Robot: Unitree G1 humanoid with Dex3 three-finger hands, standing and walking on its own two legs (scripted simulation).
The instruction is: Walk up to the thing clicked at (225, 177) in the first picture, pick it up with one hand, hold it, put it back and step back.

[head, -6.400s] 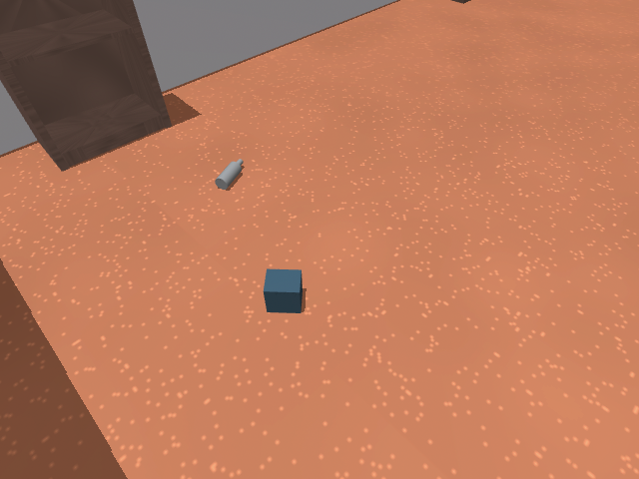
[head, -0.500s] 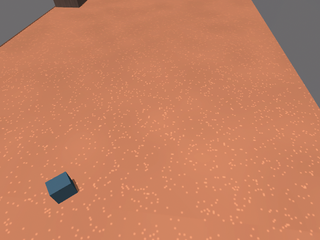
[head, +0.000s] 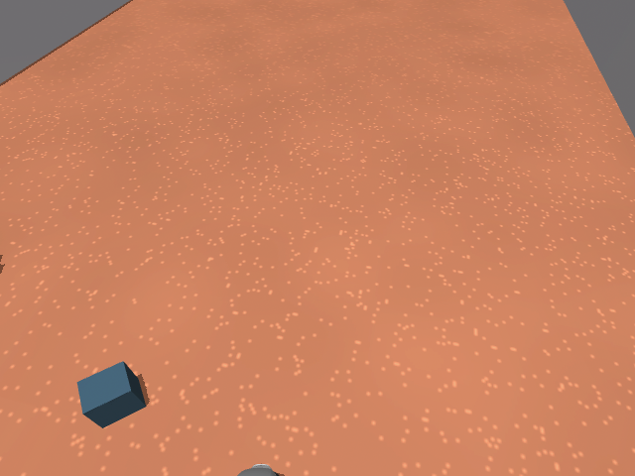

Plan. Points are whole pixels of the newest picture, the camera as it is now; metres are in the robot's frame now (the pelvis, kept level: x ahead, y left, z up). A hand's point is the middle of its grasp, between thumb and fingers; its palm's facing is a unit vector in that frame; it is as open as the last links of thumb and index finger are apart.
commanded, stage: walk up
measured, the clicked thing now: out of the picture +0.88 +1.28 -0.73
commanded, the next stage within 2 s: none
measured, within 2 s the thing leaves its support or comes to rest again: neither
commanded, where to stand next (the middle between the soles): +0.62 +0.00 m, yaw -3 degrees
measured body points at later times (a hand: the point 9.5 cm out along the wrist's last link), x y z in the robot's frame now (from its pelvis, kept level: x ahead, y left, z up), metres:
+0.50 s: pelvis +0.22 -0.02 -0.01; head +0.23 -0.04 +0.44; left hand +0.32 +0.31 -0.09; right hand +0.25 -0.35 -0.13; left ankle +0.16 +0.12 -0.68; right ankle +0.28 -0.14 -0.73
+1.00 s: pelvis +0.41 +0.02 +0.00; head +0.43 +0.04 +0.45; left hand +0.49 +0.34 -0.12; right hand +0.46 -0.31 -0.08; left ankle +0.46 +0.12 -0.73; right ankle +0.44 -0.13 -0.67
